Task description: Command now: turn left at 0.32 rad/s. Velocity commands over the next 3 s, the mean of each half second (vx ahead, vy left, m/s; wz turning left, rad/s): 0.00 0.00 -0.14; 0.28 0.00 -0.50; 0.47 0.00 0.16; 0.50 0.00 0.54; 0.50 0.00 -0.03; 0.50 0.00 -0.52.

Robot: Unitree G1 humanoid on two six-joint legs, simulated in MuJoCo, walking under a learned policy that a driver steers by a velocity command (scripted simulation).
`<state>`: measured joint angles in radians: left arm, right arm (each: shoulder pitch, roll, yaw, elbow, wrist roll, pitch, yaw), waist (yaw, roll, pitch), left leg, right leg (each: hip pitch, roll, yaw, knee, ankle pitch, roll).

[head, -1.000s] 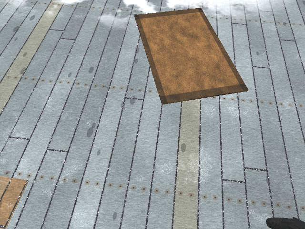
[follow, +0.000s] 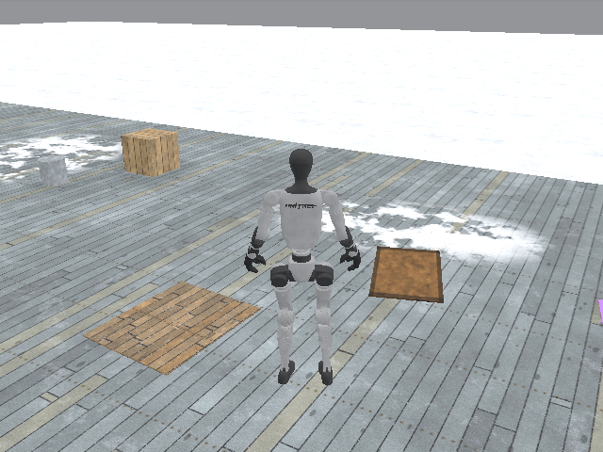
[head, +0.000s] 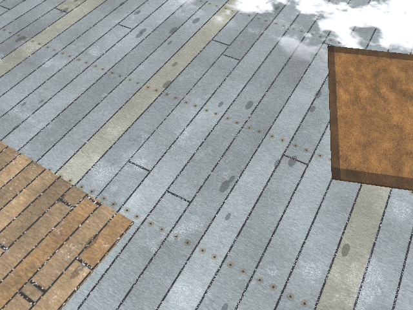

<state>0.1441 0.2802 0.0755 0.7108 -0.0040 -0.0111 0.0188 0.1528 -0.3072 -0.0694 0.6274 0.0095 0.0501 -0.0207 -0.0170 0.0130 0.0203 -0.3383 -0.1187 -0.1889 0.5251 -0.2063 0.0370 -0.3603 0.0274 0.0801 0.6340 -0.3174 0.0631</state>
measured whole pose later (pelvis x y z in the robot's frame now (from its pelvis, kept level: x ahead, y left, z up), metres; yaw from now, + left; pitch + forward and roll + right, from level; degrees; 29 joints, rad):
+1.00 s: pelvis +0.09 -0.08 +0.01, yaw -24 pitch +2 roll +2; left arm 0.43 0.27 0.05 0.71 -0.02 -0.04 0.02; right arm 0.05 -0.30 -0.07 0.71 0.01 -0.09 0.03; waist 0.07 0.04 0.01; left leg -0.59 0.02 -0.07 0.59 0.01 -0.05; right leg -0.04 0.07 0.16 0.31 -0.29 -0.07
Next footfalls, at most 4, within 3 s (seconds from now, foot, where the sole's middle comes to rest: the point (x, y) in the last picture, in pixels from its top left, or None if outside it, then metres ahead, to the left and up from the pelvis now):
0.04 right None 0.05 -0.13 -0.77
0.28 left None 0.02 0.12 -0.77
0.64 right None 0.01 -0.14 -0.77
1.14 left None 0.36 -0.05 -0.77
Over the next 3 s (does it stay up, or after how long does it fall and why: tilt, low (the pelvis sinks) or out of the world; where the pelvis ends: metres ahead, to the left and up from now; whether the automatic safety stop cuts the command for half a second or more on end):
stays up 1.16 -0.25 0.01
